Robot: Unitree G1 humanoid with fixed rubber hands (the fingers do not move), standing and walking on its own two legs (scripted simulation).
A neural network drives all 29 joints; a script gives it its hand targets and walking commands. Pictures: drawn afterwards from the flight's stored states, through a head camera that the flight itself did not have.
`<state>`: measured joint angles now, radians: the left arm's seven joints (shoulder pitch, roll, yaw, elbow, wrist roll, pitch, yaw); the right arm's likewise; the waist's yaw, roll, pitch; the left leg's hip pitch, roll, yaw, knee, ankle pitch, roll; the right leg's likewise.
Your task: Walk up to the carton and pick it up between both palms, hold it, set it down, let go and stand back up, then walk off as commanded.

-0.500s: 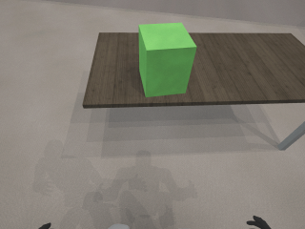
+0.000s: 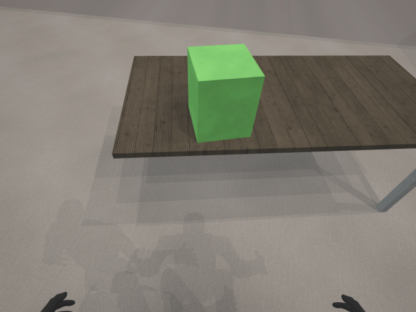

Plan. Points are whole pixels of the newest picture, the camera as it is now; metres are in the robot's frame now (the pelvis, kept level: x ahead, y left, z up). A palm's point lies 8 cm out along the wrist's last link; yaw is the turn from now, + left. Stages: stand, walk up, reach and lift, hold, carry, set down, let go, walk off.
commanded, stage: stand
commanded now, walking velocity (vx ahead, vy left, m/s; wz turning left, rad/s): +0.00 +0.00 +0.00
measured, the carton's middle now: (220, 93) +0.79 -0.05 -0.05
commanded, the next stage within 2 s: none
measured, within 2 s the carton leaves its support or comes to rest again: neither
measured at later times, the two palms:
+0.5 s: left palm out of the picture +0.10 +0.30 -0.11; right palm out of the picture +0.12 -0.29 -0.10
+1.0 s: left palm out of the picture +0.10 +0.30 -0.11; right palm out of the picture +0.11 -0.29 -0.11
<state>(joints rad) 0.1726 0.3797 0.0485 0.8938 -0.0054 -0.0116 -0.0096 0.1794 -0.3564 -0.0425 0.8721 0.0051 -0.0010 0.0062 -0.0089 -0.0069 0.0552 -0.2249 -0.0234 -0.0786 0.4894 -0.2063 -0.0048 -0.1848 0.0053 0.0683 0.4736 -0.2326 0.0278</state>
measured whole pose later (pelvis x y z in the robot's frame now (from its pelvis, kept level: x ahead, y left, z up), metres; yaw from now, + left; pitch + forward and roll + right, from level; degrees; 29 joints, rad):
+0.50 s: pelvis +0.03 +0.00 +0.01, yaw +1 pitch -4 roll +0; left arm 0.10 0.34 0.04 1.10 -0.01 -0.01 0.01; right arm 0.10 -0.33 -0.02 1.07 0.02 -0.01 -0.02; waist 0.00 -0.01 0.08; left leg -0.12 -0.03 -0.09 0.37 -0.18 0.00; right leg -0.07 -0.01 0.06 0.34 -0.20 0.03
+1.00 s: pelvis +0.03 +0.00 +0.01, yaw +1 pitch -3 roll +0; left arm 0.11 0.34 0.04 1.12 -0.01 -0.02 0.02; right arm 0.11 -0.33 -0.04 1.09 0.02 -0.01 -0.03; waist 0.00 0.00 0.07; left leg -0.12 -0.03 -0.09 0.35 -0.18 0.00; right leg -0.07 -0.01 0.05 0.32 -0.20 0.03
